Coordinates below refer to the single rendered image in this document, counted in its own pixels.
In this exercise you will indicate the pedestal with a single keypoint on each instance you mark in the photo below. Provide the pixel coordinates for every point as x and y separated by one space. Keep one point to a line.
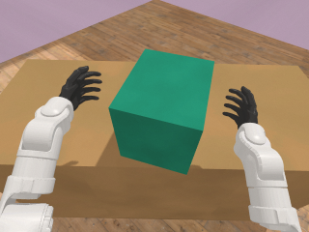
93 180

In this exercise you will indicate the robot right forearm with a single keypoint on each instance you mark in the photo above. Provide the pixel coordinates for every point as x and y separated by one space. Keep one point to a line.
270 203

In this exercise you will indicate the carton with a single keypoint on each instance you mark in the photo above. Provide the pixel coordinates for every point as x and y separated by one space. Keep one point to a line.
159 113

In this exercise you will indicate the left robot upper arm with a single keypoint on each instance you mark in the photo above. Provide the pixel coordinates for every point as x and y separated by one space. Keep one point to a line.
27 217

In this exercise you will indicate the robot left forearm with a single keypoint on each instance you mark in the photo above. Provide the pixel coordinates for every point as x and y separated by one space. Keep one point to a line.
38 152

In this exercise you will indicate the robot left hand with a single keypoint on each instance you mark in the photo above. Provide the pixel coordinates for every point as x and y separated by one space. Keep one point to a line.
74 89

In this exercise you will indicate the robot right hand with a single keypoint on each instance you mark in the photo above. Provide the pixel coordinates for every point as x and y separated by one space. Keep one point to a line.
247 110

